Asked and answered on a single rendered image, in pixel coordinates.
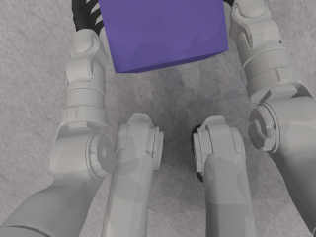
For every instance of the robot left thigh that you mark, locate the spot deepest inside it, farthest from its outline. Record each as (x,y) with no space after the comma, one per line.
(129,194)

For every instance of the carton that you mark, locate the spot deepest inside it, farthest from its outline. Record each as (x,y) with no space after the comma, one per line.
(146,35)

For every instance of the robot right shin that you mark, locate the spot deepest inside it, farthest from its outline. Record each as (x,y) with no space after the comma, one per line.
(236,135)

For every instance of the left robot upper arm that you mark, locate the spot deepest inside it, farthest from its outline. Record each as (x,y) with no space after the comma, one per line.
(79,163)

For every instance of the right robot upper arm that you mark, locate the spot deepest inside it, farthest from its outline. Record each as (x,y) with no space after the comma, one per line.
(286,130)

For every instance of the robot right forearm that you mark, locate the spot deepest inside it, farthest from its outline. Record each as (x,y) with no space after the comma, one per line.
(263,54)

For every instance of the robot left forearm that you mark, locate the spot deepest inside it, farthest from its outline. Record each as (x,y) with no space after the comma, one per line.
(85,87)

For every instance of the robot left hand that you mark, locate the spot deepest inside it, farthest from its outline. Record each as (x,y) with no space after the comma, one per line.
(83,18)

